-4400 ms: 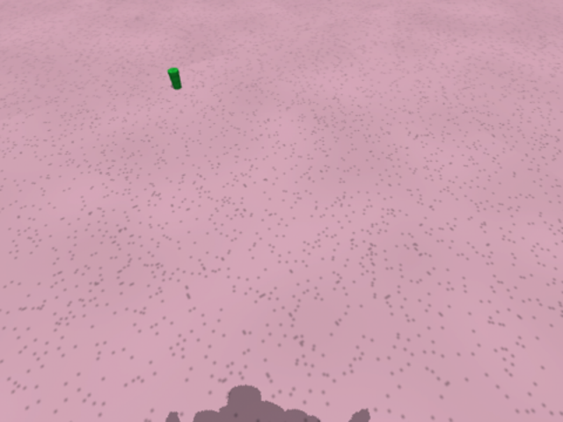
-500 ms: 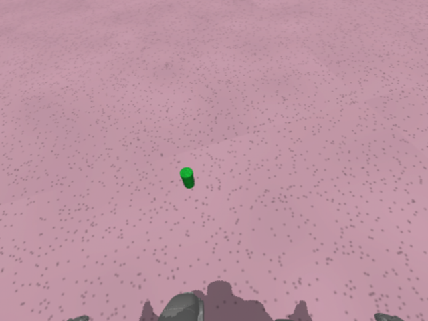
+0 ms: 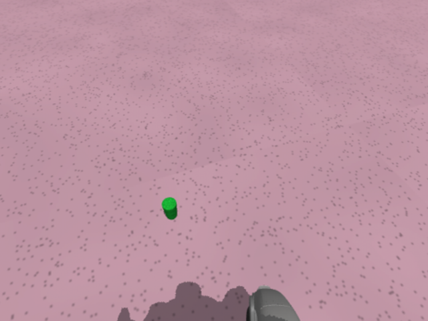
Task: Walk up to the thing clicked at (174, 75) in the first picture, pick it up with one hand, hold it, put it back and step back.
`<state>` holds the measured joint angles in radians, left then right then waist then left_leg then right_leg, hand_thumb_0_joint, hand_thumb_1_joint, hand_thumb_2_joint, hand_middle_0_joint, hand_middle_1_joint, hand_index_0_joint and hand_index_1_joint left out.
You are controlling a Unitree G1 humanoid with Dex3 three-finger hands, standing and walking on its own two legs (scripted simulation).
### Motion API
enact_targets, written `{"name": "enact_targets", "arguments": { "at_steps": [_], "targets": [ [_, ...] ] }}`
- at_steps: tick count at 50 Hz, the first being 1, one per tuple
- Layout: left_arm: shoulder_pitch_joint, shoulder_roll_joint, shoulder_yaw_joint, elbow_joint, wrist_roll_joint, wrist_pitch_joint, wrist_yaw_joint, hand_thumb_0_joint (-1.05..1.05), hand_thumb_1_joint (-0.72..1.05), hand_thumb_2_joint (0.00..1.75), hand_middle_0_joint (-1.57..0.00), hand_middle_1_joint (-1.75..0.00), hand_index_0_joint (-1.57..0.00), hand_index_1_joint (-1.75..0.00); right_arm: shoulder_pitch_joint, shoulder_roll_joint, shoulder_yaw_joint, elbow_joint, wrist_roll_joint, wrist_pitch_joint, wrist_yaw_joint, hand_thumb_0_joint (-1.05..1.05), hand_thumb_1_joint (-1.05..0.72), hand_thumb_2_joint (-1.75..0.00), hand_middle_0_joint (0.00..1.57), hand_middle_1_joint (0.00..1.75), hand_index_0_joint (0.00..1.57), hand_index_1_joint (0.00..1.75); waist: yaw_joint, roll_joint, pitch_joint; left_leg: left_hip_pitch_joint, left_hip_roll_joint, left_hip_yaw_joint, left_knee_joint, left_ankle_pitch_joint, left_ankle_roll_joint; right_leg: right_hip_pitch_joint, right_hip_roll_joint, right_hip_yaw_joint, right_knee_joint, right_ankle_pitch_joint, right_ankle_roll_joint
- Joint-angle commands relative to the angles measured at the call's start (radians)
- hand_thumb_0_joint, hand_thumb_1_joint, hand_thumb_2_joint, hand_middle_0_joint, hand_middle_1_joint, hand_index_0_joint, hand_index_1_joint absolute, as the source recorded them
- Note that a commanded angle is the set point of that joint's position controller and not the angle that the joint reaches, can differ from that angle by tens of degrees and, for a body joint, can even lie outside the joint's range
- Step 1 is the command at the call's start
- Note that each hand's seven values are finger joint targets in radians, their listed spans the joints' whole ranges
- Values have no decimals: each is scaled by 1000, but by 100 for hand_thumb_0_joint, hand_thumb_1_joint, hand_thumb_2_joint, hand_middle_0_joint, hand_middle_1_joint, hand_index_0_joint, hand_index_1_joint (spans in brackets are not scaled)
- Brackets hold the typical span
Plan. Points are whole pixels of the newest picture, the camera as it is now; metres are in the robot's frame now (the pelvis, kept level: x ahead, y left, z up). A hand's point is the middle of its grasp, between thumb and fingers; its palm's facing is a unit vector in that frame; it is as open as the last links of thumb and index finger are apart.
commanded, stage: walk up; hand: left
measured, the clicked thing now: (170, 209) +0.68 +0.21 -0.71
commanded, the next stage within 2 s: stand in 1.96 s
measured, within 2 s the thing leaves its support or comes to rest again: neither
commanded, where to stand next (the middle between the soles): +0.36 -0.01 m, yaw +1 degrees
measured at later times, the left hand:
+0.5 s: hand (93, 295) +0.19 +0.27 -0.15, palm faces +0.01 -0.92 -0.38, open 7.4 cm
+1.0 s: hand (111, 240) +0.31 +0.26 -0.16, palm faces -0.04 -0.92 -0.38, open 7.3 cm
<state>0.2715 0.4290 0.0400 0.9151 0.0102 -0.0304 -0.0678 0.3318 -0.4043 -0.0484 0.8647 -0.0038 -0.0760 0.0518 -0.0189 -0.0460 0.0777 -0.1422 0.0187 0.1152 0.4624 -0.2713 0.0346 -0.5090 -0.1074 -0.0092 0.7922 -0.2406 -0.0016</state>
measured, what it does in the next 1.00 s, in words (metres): walks ahead: right foot, then left foot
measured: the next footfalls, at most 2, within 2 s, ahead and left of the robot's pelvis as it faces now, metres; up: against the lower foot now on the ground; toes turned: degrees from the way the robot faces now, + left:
right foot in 0.12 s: +0.19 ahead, -0.15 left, +0.00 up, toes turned -4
left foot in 0.52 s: +0.30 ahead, +0.13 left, +0.00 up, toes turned +4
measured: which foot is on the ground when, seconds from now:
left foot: down 0.00-0.14, up 0.16-0.50, down 0.52-1.00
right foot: up 0.00-0.10, down 0.12-0.54, up 0.56-0.82, down 0.84-1.00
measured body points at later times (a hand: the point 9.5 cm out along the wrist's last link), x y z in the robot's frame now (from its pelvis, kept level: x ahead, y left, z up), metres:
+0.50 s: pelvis +0.17 -0.01 -0.01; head +0.18 -0.01 +0.44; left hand +0.19 +0.32 -0.12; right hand +0.26 -0.33 -0.12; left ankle +0.26 +0.13 -0.73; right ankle +0.15 -0.15 -0.74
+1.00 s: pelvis +0.23 +0.00 -0.02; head +0.26 -0.01 +0.43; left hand +0.32 +0.31 -0.13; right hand +0.33 -0.30 -0.15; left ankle +0.26 +0.13 -0.74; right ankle +0.28 -0.13 -0.74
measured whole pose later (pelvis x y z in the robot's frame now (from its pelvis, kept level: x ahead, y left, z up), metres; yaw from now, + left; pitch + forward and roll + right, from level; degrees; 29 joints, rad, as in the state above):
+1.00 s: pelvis +0.23 +0.00 -0.02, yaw +0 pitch -3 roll +1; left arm 0.14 0.37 -0.01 1.01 0.00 -0.01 0.00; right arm 0.13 -0.37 0.00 0.98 0.02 0.00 0.01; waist 0.00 0.02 0.11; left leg -0.30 0.03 0.07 0.64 -0.29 0.00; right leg -0.33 -0.05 -0.01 0.66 -0.28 0.02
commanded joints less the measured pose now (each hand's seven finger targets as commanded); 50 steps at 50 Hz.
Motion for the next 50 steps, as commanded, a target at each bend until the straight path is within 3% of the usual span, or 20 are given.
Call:
{"name": "enact_targets", "arguments": {
  "at_steps": [1, 5, 6, 7, 8, 10, 14, 20, 25, 26, 27, 28, 29, 32, 38, 41, 43, 44, 47, 50],
  "targets": [
    [-59, 159, 60, -81, -1, -41, -1, 0, 90, 90, -20, -30, -20, -30, -30, -288, -86, -84, 0, -24, -17, 0, -90, -90, 20, 30, 20, 30, -2, 184, 12, -89, 238, -189, -188, 6, 171, 88, 8, -31, -157, 90, -11],
    [55, 192, 80, -35, 3, -61, 15, 0, 90, 90, -20, -30, -20, -30, -29, -239, -64, -97, -1, -9, -18, 0, -90, -90, 20, 30, 20, 30, 66, 57, -58, -199, 173, -120, 70, 47, 111, 416, 77, -56, -269, 49, -30],
    [141, 238, 100, -19, 8, -72, 27, 0, 90, 90, -20, -30, -20, -30, 11, -191, -46, -96, -3, -9, -18, 0, -90, -90, 20, 30, 20, 30, 109, -95, -113, -278, 102, -60, 322, 50, 83, 557, 18, 48, -350, -84, -54],
    [197, 331, 120, -37, 8, -81, 41, 0, 90, 90, -20, -30, -20, -30, 30, -127, -23, -126, -1, -10, -16, 0, -90, -90, 20, 30, 20, 30, 117, -296, -149, -482, -17, -13, 593, -231, 24, 663, -252, 488, -489, -223, -152],
    [184, 354, 114, -36, -7, -76, 41, 0, 90, 90, -20, -30, -20, -30, -16, -222, -50, -103, -6, 2, -30, 0, -90, -90, 20, 30, 20, 30, 128, -186, -109, -543, -12, -111, 661, -280, 11, 595, -340, 678, -536, -214, -264],
    [96, 295, 97, -72, -24, -75, 48, 0, 90, 90, -20, -30, -20, -30, -14, -240, -55, -65, 6, 8, -32, 0, -90, -90, 20, 30, 20, 30, 82, -51, -45, -531, 48, -190, 686, -179, 6, 505, -274, 473, -509, -32, -259],
    [35, 248, 78, -103, -12, -75, 48, 0, 90, 90, -20, -30, -20, -30, 39, -209, -58, -21, -3, 21, -9, 0, -90, -90, 20, 30, 20, 30, 36, -127, -36, -378, 66, -133, 505, -86, -12, 325, -155, 185, -503, 83, -211],
    [43, 270, 86, -135, 1, -74, 40, 0, 90, 90, -20, -30, -20, -30, -76, -193, -69, -55, -19, 14, 16, 0, -90, -90, 20, 30, 20, 30, 58, -111, -26, -306, 77, -97, 243, 14, -32, 256, -169, 153, -518, -150, -226],
    [3, 227, 58, -147, 2, -56, 35, 0, 90, 90, -20, -30, -20, -30, 37, -219, -93, -4, -22, -7, 4, 0, -90, -90, 20, 30, 20, 30, -35, 18, -50, 66, -4, -22, 114, 18, -11, 13, -89, 44, -293, -256, -152],
    [0, 155, 23, -143, 0, -46, 47, 0, 90, 90, -20, -30, -20, -30, 73, -232, -89, 15, -23, -9, -20, 0, -90, -90, 20, 30, 20, 30, -55, 134, -62, 104, 66, -150, 14, -54, 19, -19, -49, -7, -91, -89, -106],
    [34, 112, 15, -149, -20, -41, 48, 0, 90, 90, -20, -30, -20, -30, 84, -317, -105, -17, -23, -14, -28, 0, -90, -90, 20, 30, 20, 30, -53, 337, -78, 141, 316, -583, -177, -141, 125, -158, 109, -94, 168, -164, -33],
    [51, 197, 43, -114, -7, -31, 68, 0, 90, 90, -20, -30, -20, -30, 85, -362, -114, -22, -4, -9, -26, 0, -90, -90, 20, 30, 20, 30, -47, 290, -58, 90, 418, -700, -179, -42, 232, -138, 78, -1, 264, -342, -37],
    [42, 220, 38, -96, -8, -29, 77, 0, 90, 90, -20, -30, -20, -30, 53, -324, -104, -27, -4, -5, -34, 0, -90, -90, 20, 30, 20, 30, -22, 185, -31, 39, 389, -616, -141, 130, 246, -126, 66, 55, 328, -327, -33],
    [102, 195, 36, -46, -20, -24, 77, 0, 90, 90, -20, -30, -20, -30, -36, -266, -75, -46, -1, -4, -52, 0, -90, -90, 20, 30, 20, 30, 30, 213, -74, -2, 279, -316, -46, 433, 185, -12, 18, 53, 220, -248, -34],
    [58, 145, 36, -5, -14, -3, 79, 0, 90, 90, -20, -30, -20, -30, -133, -236, -42, -56, -1, 16, -63, 0, -90, -90, 20, 30, 20, 30, 34, 219, -116, -149, 248, -209, 47, 538, 165, 216, 58, -29, -39, -98, -15],
    [37, 174, 47, 15, -3, -13, 84, 0, 90, 90, -20, -30, -20, -30, -174, -191, -18, -49, 19, 36, -60, 0, -90, -90, 20, 30, 20, 30, 64, 129, -141, -239, 188, -184, 147, 283, 69, 369, 52, 16, -265, 121, -46],
    [-81, 257, 48, -13, 0, -27, 83, 0, 90, 90, -20, -30, -20, -30, -136, -128, -1, -22, 24, 51, -61, 0, -90, -90, 20, 30, 20, 30, 4, -70, -111, -216, 38, -96, 268, -110, -18, 215, -218, 371, -413, 151, -166],
    [-149, 267, 41, -13, -5, -24, 80, 0, 90, 90, -20, -30, -20, -30, -140, -171, -20, 15, 21, 60, -68, 0, -90, -90, 20, 30, 20, 30, 0, -89, -83, -118, 29, -102, 297, -216, -9, 110, -229, 356, -404, 106, -219],
    [-186, 194, 12, 13, -7, -11, 79, 0, 90, 90, -20, -30, -20, -30, -152, -193, -19, 77, 16, 48, -59, 0, -90, -90, 20, 30, 20, 30, -13, -56, -73, -47, 85, -158, 69, 4, 9, 102, -82, 166, -345, 49, -76],
    [-158, 170, 6, 57, -11, -9, 73, 0, 90, 90, -20, -30, -20, -30, -238, -200, -3, 104, 14, 38, -50, 0, -90, -90, 20, 30, 20, 30, 35, -34, -122, -110, 134, -208, -1, 22, 30, 260, -18, 110, -345, 21, -42]
  ]
}}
